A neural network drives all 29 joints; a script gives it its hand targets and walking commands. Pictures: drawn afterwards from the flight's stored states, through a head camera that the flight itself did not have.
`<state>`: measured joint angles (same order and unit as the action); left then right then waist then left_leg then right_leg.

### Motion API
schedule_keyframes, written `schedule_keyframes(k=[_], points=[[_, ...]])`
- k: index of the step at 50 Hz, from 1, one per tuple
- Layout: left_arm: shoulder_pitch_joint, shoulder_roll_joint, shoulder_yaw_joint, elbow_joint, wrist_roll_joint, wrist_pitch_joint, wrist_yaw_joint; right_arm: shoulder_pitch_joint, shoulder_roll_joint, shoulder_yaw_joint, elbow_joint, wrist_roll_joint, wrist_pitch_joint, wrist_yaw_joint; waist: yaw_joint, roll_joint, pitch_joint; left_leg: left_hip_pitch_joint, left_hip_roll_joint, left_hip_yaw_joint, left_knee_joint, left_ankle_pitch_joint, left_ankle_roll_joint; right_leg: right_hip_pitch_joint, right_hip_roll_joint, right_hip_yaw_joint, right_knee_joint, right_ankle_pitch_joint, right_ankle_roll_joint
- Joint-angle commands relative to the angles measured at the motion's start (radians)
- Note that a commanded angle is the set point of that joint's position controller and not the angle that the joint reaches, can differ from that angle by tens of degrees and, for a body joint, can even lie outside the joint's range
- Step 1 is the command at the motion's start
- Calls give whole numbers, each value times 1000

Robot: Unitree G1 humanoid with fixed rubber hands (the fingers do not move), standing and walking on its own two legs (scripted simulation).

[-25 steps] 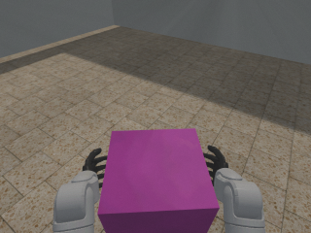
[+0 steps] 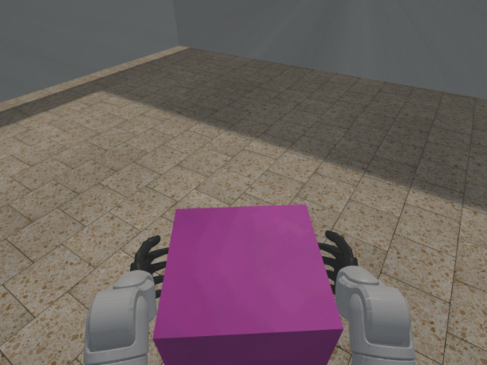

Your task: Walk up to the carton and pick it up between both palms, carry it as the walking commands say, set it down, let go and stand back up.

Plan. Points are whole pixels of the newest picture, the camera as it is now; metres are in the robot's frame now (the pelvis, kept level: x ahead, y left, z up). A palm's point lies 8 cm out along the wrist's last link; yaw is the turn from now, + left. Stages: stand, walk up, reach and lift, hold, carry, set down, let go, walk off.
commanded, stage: carry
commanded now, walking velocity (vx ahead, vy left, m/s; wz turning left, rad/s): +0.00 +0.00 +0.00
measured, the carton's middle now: (244, 304) +0.26 +0.00 +0.02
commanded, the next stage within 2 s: none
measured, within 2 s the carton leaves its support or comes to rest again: neither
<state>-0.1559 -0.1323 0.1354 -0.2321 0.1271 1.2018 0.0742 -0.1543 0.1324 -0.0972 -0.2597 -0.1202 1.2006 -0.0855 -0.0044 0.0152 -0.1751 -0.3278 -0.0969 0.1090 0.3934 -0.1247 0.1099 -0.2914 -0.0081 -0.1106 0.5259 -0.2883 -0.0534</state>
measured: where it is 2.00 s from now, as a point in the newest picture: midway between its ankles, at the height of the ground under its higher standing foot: outside the picture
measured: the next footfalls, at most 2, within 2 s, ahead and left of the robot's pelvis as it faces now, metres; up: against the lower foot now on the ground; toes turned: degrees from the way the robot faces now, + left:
right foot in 0.86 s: +0.08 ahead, -0.22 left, +0.00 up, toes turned +9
left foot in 1.06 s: +0.09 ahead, -0.02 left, +0.00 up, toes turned -7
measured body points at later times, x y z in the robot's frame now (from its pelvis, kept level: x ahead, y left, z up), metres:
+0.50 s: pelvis +0.03 -0.08 -0.01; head -0.01 -0.09 +0.44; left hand +0.30 +0.08 +0.06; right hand +0.31 -0.23 +0.06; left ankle +0.05 +0.05 -0.74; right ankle -0.01 -0.08 -0.74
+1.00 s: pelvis +0.06 -0.16 -0.01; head +0.04 -0.18 +0.44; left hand +0.33 +0.00 +0.03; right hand +0.33 -0.31 +0.02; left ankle +0.05 +0.01 -0.73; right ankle +0.04 -0.22 -0.74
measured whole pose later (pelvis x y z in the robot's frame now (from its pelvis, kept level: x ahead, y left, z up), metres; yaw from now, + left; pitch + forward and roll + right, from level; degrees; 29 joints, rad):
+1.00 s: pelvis +0.06 -0.16 -0.01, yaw +2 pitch +3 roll +0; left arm -0.10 -0.13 0.11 -0.06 0.15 0.93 0.05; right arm -0.09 0.12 -0.10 -0.10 -0.11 0.94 -0.08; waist -0.04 0.04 -0.10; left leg -0.38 0.10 0.01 0.70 -0.39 -0.03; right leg -0.32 0.05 -0.08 0.63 -0.37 -0.09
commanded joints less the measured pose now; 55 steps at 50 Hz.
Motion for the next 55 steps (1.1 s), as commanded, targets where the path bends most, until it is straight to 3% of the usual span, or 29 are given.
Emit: schedule_keyframes(k=[1,14,15,16,18,20,23,24,25,26,27,28,29,30,33,34,36,37,38,39,40,41,42,43,45,47,48,52,55], points=[[-495,-887,-712,-65,-409,-1,-239,-508,898,645,-25,383,7,239,-4,-22,-87,75,237,-243,-79,-36,-71,-27,-129,148,-92,-53,-11],[-520,-885,-736,-125,-404,-77,-241,-521,887,651,-64,356,-70,224,5,-49,-92,91,203,-143,50,24,-34,5,-180,195,-136,140,-33],[-394,-767,-483,279,-202,-129,-244,-415,813,443,312,166,-121,229,4,-79,-73,69,211,-156,66,55,-28,28,-183,195,-132,260,-17],[-450,-846,-686,-69,-360,-140,-235,-506,871,641,-35,335,-132,222,10,-46,-86,80,204,-153,93,98,-24,43,-182,193,-117,352,-13],[-577,-898,-771,-209,-439,-122,-244,-568,935,716,-168,392,-120,219,5,-91,-142,69,197,-135,117,74,-30,109,-186,174,-88,487,-14],[-431,-768,-477,260,-198,-198,-235,-307,810,401,417,139,-183,215,6,-96,-163,33,187,-114,141,10,-46,161,-203,197,-97,581,-7],[-522,-871,-779,-201,-426,-160,-233,-528,900,721,-166,384,-163,209,9,-60,-95,14,181,-100,153,-44,-42,141,-232,235,-145,580,7],[-420,-754,-524,224,-212,-197,-232,-380,808,454,307,162,-194,213,4,-77,-84,-6,185,-88,140,-48,-53,151,-221,220,-156,519,5],[-435,-769,-530,214,-213,-251,-231,-340,745,424,285,142,-252,211,10,-38,-94,5,191,-84,153,-21,-47,152,-216,199,-139,553,5],[-509,-812,-786,-284,-426,-206,-226,-511,880,712,-207,388,-206,204,11,-41,-103,0,171,-84,150,-49,-51,172,-225,234,-149,565,32],[-415,-702,-470,254,-178,-239,-232,-420,764,423,311,137,-237,205,4,-58,-91,-31,180,-83,160,-78,-59,185,-222,217,-157,610,24],[-493,-743,-650,-72,-308,-253,-222,-443,788,575,18,259,-251,200,10,-54,-105,-5,180,-77,161,-97,-57,155,-233,243,-174,551,41],[-443,-724,-540,151,-208,-266,-216,-383,763,451,228,164,-263,201,8,-16,-102,31,187,-77,151,-57,-53,133,-213,213,-164,516,22],[-526,-811,-744,-219,-383,-236,-215,-524,832,674,-178,359,-242,202,18,-92,-72,-28,180,-62,152,-112,-59,150,-238,263,-203,552,71],[-372,-691,-527,140,-216,-264,-211,-376,746,466,191,187,-266,190,13,-115,-90,22,162,10,140,-162,-71,181,-214,208,-197,961,171],[-427,-733,-619,-12,-283,-271,-209,-362,768,524,90,236,-266,190,9,-113,-126,71,162,13,121,-133,-67,190,-183,176,-172,1005,203],[-498,-695,-655,-97,-327,-266,-205,-330,738,544,8,253,-276,174,-65,-143,-168,255,244,21,-51,-91,58,89,-56,38,205,1416,437],[-454,-675,-590,64,-269,-271,-218,-367,731,496,90,198,-291,170,-64,117,-230,156,465,-249,-59,65,165,89,-59,130,595,814,370],[-484,-616,-442,248,-132,-339,-227,-323,711,310,414,34,-356,176,-53,386,-238,124,573,-402,-20,250,235,-49,-48,238,811,-148,248],[-525,-706,-659,-113,-323,-323,-221,-425,801,555,-5,262,-338,182,-22,235,-173,-68,497,-322,24,172,140,9,-100,396,613,-321,141],[-580,-778,-808,-314,-418,-259,-212,-439,856,683,-150,351,-252,188,-1,209,-179,-49,424,-226,10,25,21,-14,-107,349,324,-350,77],[-457,-774,-702,-143,-351,-228,-194,-449,814,636,-79,324,-216,195,19,155,-112,-27,362,-157,-13,-200,-35,-52,-72,237,67,-293,43],[-334,-686,-393,356,-109,-285,-180,-377,710,375,361,116,-273,202,33,53,-98,31,294,-101,67,-242,-58,-13,-9,128,-84,-62,35],[-237,-558,-359,303,-77,-343,-164,-292,592,376,300,103,-333,190,34,-2,-69,48,231,-7,223,-119,-78,74,-4,96,-176,119,70],[-321,-622,-507,122,-182,-313,-169,-383,689,569,122,228,-293,185,-8,-297,-82,-136,150,-35,318,-359,-149,81,-264,386,-254,108,-3],[-445,-729,-622,-107,-290,-266,-174,-621,710,670,-173,359,-248,192,7,-202,38,-94,171,-96,334,-297,-140,-76,-227,401,-272,-71,-23],[-396,-722,-467,123,-180,-289,-171,-524,722,527,113,257,-265,189,5,-192,4,-118,162,-66,333,-256,-139,23,-195,333,-218,166,-20],[-390,-729,-630,-134,-296,-282,-158,-482,724,651,-152,343,-262,181,-1,-172,-163,-39,163,-84,195,-234,-102,227,-217,278,-76,785,-3],[-291,-653,-554,43,-198,-289,-154,-275,644,472,122,188,-272,180,1,-55,-229,208,243,-129,150,257,-58,129,-146,178,1,662,21]])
